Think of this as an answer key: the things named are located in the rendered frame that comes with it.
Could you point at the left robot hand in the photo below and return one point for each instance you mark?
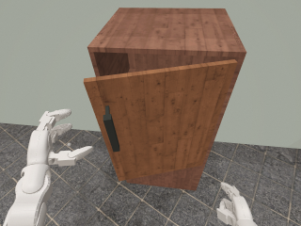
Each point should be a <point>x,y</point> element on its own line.
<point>42,139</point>

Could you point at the left robot forearm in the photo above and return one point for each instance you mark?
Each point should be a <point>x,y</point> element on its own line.
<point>32,193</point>

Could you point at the handle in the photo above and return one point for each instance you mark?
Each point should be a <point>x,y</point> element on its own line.
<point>110,130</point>

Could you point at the right robot hand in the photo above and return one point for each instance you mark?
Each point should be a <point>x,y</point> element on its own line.
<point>231,211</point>

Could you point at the cupboard door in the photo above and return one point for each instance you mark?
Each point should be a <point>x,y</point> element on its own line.
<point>164,118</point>

